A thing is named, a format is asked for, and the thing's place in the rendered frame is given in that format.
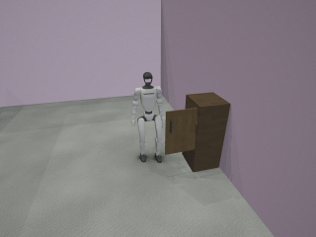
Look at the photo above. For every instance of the left robot hand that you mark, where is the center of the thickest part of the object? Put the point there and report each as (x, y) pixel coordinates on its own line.
(163, 121)

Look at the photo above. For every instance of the robot left upper arm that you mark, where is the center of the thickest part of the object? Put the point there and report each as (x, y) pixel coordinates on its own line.
(158, 94)

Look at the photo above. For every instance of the handle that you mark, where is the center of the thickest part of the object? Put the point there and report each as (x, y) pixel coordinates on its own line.
(171, 124)

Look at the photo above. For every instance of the robot head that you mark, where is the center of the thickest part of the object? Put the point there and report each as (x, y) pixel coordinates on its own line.
(147, 75)

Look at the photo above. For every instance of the right robot forearm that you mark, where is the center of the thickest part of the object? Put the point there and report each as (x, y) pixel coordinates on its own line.
(134, 110)

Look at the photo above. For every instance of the left robot forearm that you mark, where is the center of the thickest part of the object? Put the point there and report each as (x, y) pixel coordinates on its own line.
(160, 109)

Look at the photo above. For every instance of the right robot hand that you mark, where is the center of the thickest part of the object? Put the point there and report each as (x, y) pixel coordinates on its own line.
(133, 123)

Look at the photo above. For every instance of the robot right upper arm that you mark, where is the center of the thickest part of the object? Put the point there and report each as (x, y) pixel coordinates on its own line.
(136, 93)

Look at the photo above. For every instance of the cupboard door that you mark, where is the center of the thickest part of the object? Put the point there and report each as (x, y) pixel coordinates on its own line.
(182, 137)

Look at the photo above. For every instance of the robot left thigh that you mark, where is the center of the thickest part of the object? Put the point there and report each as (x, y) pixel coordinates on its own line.
(158, 128)

